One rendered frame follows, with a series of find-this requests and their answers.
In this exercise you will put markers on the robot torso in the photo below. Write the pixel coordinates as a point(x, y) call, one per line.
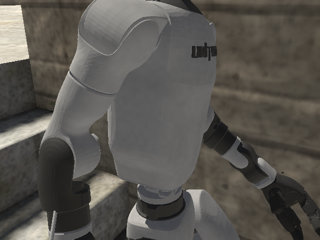
point(156, 124)

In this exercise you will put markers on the right robot forearm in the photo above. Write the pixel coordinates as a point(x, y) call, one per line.
point(58, 192)

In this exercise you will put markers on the left robot forearm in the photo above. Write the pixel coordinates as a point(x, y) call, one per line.
point(240, 155)

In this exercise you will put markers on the robot left upper arm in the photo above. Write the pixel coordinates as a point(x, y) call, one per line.
point(210, 113)

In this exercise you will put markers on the robot right upper arm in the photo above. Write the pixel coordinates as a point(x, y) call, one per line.
point(114, 38)

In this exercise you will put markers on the left robot hand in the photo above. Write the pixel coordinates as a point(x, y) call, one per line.
point(284, 192)

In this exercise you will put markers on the robot head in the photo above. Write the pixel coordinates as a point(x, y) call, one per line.
point(183, 4)

